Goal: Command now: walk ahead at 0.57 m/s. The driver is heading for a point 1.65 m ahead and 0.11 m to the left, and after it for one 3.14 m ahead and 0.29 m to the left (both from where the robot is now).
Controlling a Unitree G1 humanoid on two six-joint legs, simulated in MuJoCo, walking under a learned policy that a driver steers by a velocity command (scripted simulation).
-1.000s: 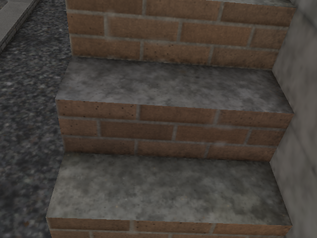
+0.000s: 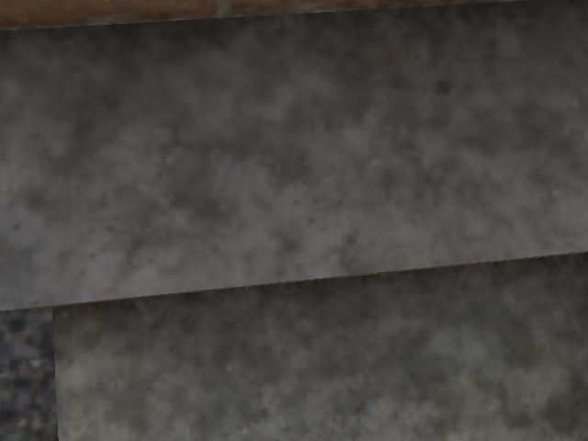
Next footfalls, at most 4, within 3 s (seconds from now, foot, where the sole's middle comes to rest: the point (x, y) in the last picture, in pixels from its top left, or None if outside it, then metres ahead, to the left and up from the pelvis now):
none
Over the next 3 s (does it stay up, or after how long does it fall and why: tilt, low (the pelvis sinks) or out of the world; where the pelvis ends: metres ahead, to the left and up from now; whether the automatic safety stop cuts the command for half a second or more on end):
falls after 0.18 s (tilt)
